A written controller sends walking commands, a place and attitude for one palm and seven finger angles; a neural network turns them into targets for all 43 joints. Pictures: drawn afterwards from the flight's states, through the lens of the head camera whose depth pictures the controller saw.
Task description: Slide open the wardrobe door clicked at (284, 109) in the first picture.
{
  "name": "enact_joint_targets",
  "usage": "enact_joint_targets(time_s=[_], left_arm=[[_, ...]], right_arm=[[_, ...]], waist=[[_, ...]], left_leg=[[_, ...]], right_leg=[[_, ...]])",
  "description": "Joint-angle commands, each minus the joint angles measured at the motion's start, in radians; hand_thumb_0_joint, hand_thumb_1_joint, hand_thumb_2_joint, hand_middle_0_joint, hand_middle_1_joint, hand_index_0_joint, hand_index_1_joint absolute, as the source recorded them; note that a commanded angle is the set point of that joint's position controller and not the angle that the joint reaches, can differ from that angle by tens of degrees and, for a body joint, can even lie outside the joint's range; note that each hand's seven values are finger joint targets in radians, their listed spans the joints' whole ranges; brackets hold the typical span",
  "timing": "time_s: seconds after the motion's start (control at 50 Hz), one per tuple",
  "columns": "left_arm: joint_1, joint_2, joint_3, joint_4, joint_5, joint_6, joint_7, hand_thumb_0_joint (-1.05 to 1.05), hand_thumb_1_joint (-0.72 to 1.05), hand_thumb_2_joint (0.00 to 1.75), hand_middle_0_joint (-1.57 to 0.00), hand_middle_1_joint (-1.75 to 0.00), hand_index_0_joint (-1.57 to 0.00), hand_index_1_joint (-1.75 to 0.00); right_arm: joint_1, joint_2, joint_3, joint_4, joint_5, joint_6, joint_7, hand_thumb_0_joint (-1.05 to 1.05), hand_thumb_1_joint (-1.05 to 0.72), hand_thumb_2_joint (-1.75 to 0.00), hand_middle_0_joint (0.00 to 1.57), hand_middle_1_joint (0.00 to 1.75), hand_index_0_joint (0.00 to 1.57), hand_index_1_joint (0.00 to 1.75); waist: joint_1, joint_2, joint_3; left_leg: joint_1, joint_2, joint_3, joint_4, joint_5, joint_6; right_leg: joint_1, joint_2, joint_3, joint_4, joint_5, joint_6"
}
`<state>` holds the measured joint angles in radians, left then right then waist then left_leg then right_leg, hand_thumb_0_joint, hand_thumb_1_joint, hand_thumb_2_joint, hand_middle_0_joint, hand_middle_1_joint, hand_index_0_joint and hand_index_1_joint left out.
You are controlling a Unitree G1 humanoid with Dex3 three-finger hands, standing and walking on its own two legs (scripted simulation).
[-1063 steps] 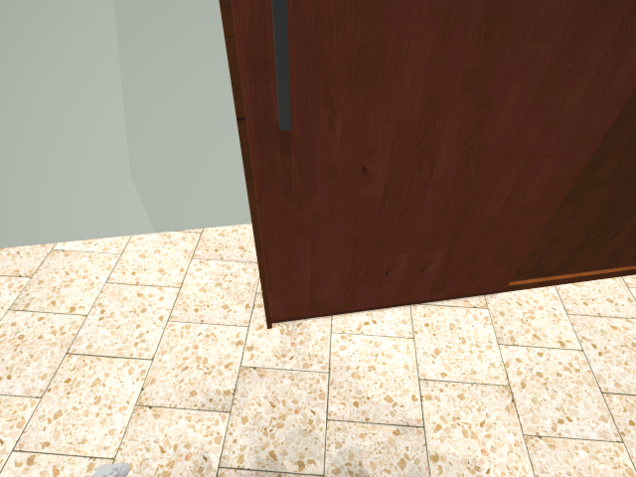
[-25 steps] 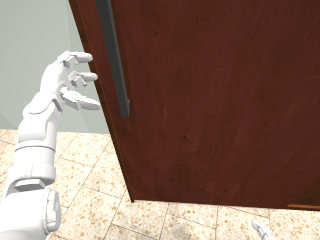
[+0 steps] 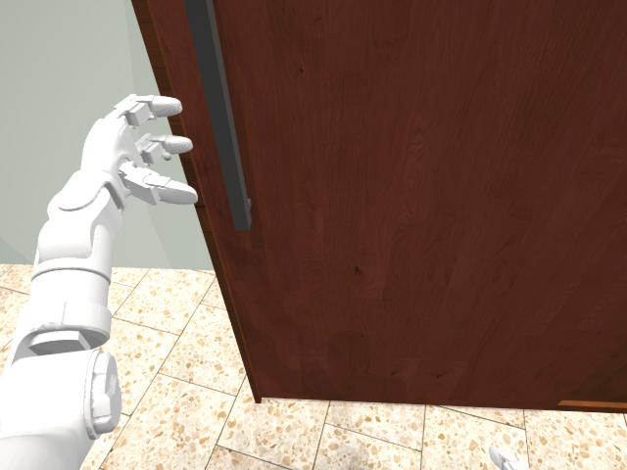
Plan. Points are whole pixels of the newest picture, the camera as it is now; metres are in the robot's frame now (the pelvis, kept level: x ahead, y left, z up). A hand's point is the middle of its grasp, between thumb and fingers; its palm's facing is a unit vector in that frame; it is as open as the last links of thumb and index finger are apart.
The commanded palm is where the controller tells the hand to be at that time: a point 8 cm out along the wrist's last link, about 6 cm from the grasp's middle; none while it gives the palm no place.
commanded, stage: move the hooked fingers beside the handle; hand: left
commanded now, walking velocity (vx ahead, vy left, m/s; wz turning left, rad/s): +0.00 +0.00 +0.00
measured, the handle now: (228, 123) +0.48 +0.13 +0.24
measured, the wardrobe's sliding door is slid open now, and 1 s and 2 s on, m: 0.00 0.00 0.00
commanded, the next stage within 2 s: none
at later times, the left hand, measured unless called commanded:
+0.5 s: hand (181, 167) +0.42 +0.18 +0.21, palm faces +0.00 -1.00 -0.02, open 14.0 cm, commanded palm +0.40 +0.24 +0.22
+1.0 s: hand (167, 159) +0.41 +0.19 +0.23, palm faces +0.01 -1.00 -0.02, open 14.0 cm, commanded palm +0.39 +0.25 +0.22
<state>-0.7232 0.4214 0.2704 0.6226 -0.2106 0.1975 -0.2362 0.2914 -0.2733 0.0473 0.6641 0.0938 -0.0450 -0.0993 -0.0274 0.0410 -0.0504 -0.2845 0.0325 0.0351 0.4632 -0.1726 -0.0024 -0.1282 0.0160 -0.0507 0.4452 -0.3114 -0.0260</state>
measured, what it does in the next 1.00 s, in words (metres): stands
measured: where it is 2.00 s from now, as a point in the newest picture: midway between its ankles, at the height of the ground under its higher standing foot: outside the picture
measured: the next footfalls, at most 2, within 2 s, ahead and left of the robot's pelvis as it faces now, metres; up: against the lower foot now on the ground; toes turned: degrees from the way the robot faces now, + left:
none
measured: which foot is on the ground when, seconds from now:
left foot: down 0.00-1.00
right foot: down 0.00-1.00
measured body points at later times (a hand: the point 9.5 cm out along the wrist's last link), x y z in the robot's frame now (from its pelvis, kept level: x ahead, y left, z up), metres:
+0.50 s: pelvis +0.00 +0.00 +0.00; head -0.01 -0.02 +0.45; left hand +0.42 +0.24 +0.21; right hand +0.13 -0.26 -0.10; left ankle +0.05 +0.12 -0.74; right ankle -0.05 -0.10 -0.74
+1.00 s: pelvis +0.01 -0.01 +0.00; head +0.00 -0.02 +0.45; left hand +0.41 +0.25 +0.23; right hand +0.16 -0.26 -0.09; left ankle +0.05 +0.12 -0.74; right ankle -0.05 -0.10 -0.74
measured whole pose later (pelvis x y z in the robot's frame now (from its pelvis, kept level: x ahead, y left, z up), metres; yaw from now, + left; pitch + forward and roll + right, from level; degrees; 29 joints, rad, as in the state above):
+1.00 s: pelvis +0.01 -0.01 +0.00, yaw +1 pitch +0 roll +0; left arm -0.68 0.41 0.28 0.53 -0.21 0.20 -0.23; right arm 0.24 -0.27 0.05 0.64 0.09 -0.04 -0.11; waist -0.02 0.03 -0.04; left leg -0.28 0.03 0.02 0.47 -0.19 -0.01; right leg -0.12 0.02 -0.06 0.45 -0.33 -0.03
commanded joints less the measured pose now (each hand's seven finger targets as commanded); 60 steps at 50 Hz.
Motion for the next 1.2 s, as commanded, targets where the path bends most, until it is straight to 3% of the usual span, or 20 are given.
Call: enact_joint_targets(time_s=[0.0, 0.14, 0.18, 0.24, 0.28, 0.34, 0.42, 0.46, 0.52, 0.58, 0.62, 0.7, 0.82, 0.9, 0.92, 0.94, 1.02, 1.08, 1.1, 1.18], left_arm=[[-0.405, 0.164, 0.014, -0.167, -0.020, -0.008, -0.006, 0.00, -0.50, 0.30, -0.30, -1.20, -0.30, -1.20], [-0.598, 0.236, 0.063, -0.397, -0.022, -0.137, 0.042, 0.00, -0.50, 0.30, -0.30, -1.20, -0.30, -1.20], [-0.581, 0.224, 0.056, -0.343, -0.012, -0.129, 0.049, 0.00, -0.50, 0.30, -0.30, -1.20, -0.30, -1.20], [-0.475, 0.244, 0.077, -0.177, 0.002, -0.073, 0.050, 0.00, -0.50, 0.30, -0.30, -1.20, -0.30, -1.20], [-0.457, 0.201, 0.039, -0.102, 0.009, -0.035, 0.040, 0.00, -0.50, 0.30, -0.30, -1.20, -0.30, -1.20], [-0.412, 0.173, 0.019, -0.093, -0.002, -0.022, 0.019, 0.00, -0.50, 0.30, -0.30, -1.20, -0.30, -1.20], [-0.487, 0.216, 0.053, -0.249, -0.023, -0.093, 0.014, 0.00, -0.50, 0.30, -0.30, -1.20, -0.30, -1.20], [-0.537, 0.247, 0.081, -0.344, -0.020, -0.127, 0.018, 0.00, -0.50, 0.30, -0.30, -1.20, -0.30, -1.20], [-0.525, 0.253, 0.086, -0.376, -0.014, -0.141, 0.029, 0.00, -0.50, 0.30, -0.30, -1.20, -0.30, -1.20], [-0.464, 0.202, 0.055, -0.298, -0.005, -0.086, 0.031, 0.00, -0.50, 0.30, -0.30, -1.20, -0.30, -1.20], [-0.359, 0.225, 0.085, -0.231, -0.008, -0.041, 0.023, 0.00, -0.50, 0.30, -0.30, -1.20, -0.30, -1.20], [-0.342, 0.197, 0.054, -0.219, -0.021, 0.010, 0.000, 0.00, -0.50, 0.30, -0.30, -1.20, -0.30, -1.20], [-0.464, 0.274, 0.096, -0.385, -0.029, -0.074, 0.010, 0.00, -0.50, 0.30, -0.30, -1.20, -0.30, -1.20], [-0.510, 0.247, 0.074, -0.360, -0.021, -0.080, 0.014, 0.00, -0.50, 0.30, -0.30, -1.20, -0.30, -1.20], [-0.480, 0.276, 0.091, -0.325, -0.015, -0.074, 0.016, 0.00, -0.50, 0.30, -0.30, -1.20, -0.30, -1.20], [-0.491, 0.221, 0.046, -0.312, -0.018, -0.063, 0.009, 0.00, -0.50, 0.30, -0.30, -1.20, -0.30, -1.20], [-0.363, 0.201, 0.044, -0.180, -0.024, -0.013, -0.012, 0.00, -0.50, 0.30, -0.30, -1.20, -0.30, -1.20], [-0.383, 0.212, 0.050, -0.166, -0.031, -0.006, -0.019, 0.00, -0.50, 0.30, -0.30, -1.20, -0.30, -1.20], [-0.407, 0.191, 0.031, -0.191, -0.033, -0.013, -0.021, 0.00, -0.50, 0.30, -0.30, -1.20, -0.30, -1.20], [-0.497, 0.286, 0.104, -0.278, -0.029, -0.081, 0.001, 0.00, -0.50, 0.30, -0.30, -1.20, -0.30, -1.20]], right_arm=[[-0.101, -0.138, -0.056, -0.160, 0.002, -0.045, -0.005, 0.00, -0.90, -0.90, 0.20, 0.30, 0.20, 0.30], [-0.110, -0.131, -0.052, -0.155, -0.012, -0.078, -0.010, 0.00, -0.90, -0.90, 0.20, 0.30, 0.20, 0.30], [-0.109, -0.128, -0.047, -0.139, -0.010, -0.079, -0.012, 0.00, -0.90, -0.90, 0.20, 0.30, 0.20, 0.30], [-0.097, -0.134, -0.046, -0.124, -0.009, -0.065, -0.013, 0.00, -0.90, -0.90, 0.20, 0.30, 0.20, 0.30], [-0.088, -0.135, -0.049, -0.125, -0.005, -0.054, -0.011, 0.00, -0.90, -0.90, 0.20, 0.30, 0.20, 0.30], [-0.087, -0.141, -0.054, -0.150, -0.004, -0.046, -0.005, 0.00, -0.90, -0.90, 0.20, 0.30, 0.20, 0.30], [-0.098, -0.137, -0.060, -0.173, -0.006, -0.052, -0.005, 0.00, -0.90, -0.90, 0.20, 0.30, 0.20, 0.30], [-0.106, -0.131, -0.057, -0.176, -0.010, -0.060, -0.004, 0.00, -0.90, -0.90, 0.20, 0.30, 0.20, 0.30], [-0.111, -0.127, -0.054, -0.169, -0.009, -0.063, -0.004, 0.00, -0.90, -0.90, 0.20, 0.30, 0.20, 0.30], [-0.112, -0.125, -0.052, -0.152, -0.006, -0.056, -0.004, 0.00, -0.90, -0.90, 0.20, 0.30, 0.20, 0.30], [-0.104, -0.138, -0.060, -0.155, -0.004, -0.049, -0.002, 0.00, -0.90, -0.90, 0.20, 0.30, 0.20, 0.30], [-0.114, -0.137, -0.057, -0.169, 0.002, -0.031, -0.003, 0.00, -0.90, -0.90, 0.20, 0.30, 0.20, 0.30], [-0.133, -0.133, -0.055, -0.179, -0.003, -0.039, -0.011, 0.00, -0.90, -0.90, 0.20, 0.30, 0.20, 0.30], [-0.127, -0.127, -0.049, -0.159, -0.006, -0.048, -0.016, 0.00, -0.90, -0.90, 0.20, 0.30, 0.20, 0.30], [-0.118, -0.136, -0.053, -0.153, -0.006, -0.043, -0.017, 0.00, -0.90, -0.90, 0.20, 0.30, 0.20, 0.30], [-0.131, -0.128, -0.048, -0.155, -0.004, -0.044, -0.016, 0.00, -0.90, -0.90, 0.20, 0.30, 0.20, 0.30], [-0.116, -0.136, -0.054, -0.158, 0.001, -0.033, -0.012, 0.00, -0.90, -0.90, 0.20, 0.30, 0.20, 0.30], [-0.110, -0.141, -0.057, -0.163, 0.001, -0.029, -0.012, 0.00, -0.90, -0.90, 0.20, 0.30, 0.20, 0.30], [-0.116, -0.138, -0.056, -0.168, 0.002, -0.029, -0.012, 0.00, -0.90, -0.90, 0.20, 0.30, 0.20, 0.30], [-0.111, -0.135, -0.054, -0.171, -0.005, -0.040, -0.015, 0.00, -0.90, -0.90, 0.20, 0.30, 0.20, 0.30]], waist=[[0.005, -0.045, -0.183], [-0.007, 0.006, -0.303], [-0.007, 0.037, -0.278], [0.005, 0.004, -0.200], [0.001, -0.011, -0.175], [0.008, -0.057, -0.202], [0.007, -0.070, -0.289], [0.010, -0.036, -0.343], [0.012, 0.013, -0.334], [0.008, 0.035, -0.253], [0.024, -0.039, -0.239], [0.016, -0.066, -0.204], [0.006, -0.034, -0.274], [-0.005, 0.042, -0.278], [0.000, 0.010, -0.281], [-0.006, 0.042, -0.256], [0.007, -0.019, -0.230], [0.004, -0.080, -0.209], [0.001, -0.060, -0.209], [0.005, -0.045, -0.267]], left_leg=[[0.225, -0.034, -0.038, -0.016, 0.110, 0.054], [0.333, -0.029, -0.054, -0.011, 0.150, 0.059], [0.325, -0.030, -0.049, -0.014, 0.141, 0.053], [0.248, -0.031, -0.041, -0.024, 0.105, 0.053], [0.225, -0.033, -0.038, -0.022, 0.099, 0.051], [0.217, -0.036, -0.036, -0.013, 0.130, 0.055], [0.269, -0.037, -0.034, 0.003, 0.188, 0.061], [0.310, -0.038, -0.033, 0.008, 0.234, 0.064], [0.330, -0.035, -0.031, 0.011, 0.248, 0.061], [0.297, -0.036, -0.031, 0.004, 0.217, 0.056], [0.262, -0.037, -0.027, 0.003, 0.205, 0.059], [0.230, -0.040, -0.025, 0.002, 0.190, 0.057], [0.286, -0.039, -0.025, 0.013, 0.210, 0.064], [0.317, -0.040, -0.035, 0.016, 0.210, 0.058], [0.304, -0.039, -0.036, 0.014, 0.205, 0.058], [0.295, -0.042, -0.034, 0.010, 0.195, 0.058], [0.253, -0.043, -0.030, 0.011, 0.185, 0.056], [0.225, -0.038, -0.036, 0.007, 0.166, 0.056], [0.233, -0.040, -0.034, 0.009, 0.167, 0.056], [0.253, -0.039, -0.037, 0.012, 0.175, 0.060]], right_leg=[[-0.152, 0.002, 0.015, -0.077, 0.270, 0.012], [-0.127, 0.008, 0.025, -0.078, 0.267, 0.007], [-0.138, 0.007, 0.025, -0.077, 0.261, 0.005], [-0.137, 0.002, 0.025, -0.087, 0.243, 0.009], [-0.154, 0.001, 0.020, -0.085, 0.251, 0.011], [-0.127, -0.003, 0.017, -0.071, 0.304, 0.013], [-0.089, 0.001, 0.023, -0.059, 0.368, 0.014], [-0.065, 0.000, 0.032, -0.048, 0.423, 0.012], [-0.073, 0.004, 0.026, -0.051, 0.412, 0.010], [-0.111, 0.004, 0.022, -0.059, 0.387, 0.009], [-0.096, 0.004, 0.018, -0.063, 0.390, 0.014], [-0.108, -0.002, 0.019, -0.058, 0.407, 0.020], [-0.088, -0.002, 0.033, -0.059, 0.410, 0.020], [-0.117, 0.000, 0.031, -0.059, 0.386, 0.011], [-0.103, 0.000, 0.026, -0.062, 0.374, 0.011], [-0.114, -0.005, 0.030, -0.062, 0.374, 0.011], [-0.112, -0.003, 0.018, -0.059, 0.378, 0.014], [-0.126, -0.004, 0.017, -0.058, 0.368, 0.018], [-0.132, -0.004, 0.021, -0.057, 0.368, 0.018], [-0.103, -0.004, 0.032, -0.055, 0.364, 0.016]])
